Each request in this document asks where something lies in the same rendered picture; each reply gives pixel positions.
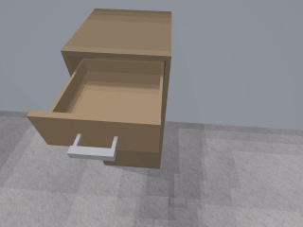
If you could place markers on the cabinet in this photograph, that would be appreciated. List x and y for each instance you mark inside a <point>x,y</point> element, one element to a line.
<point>126,35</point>

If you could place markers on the handle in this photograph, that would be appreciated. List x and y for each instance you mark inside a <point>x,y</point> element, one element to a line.
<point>92,153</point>

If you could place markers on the drawer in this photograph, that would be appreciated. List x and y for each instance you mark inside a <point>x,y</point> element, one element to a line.
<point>104,99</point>

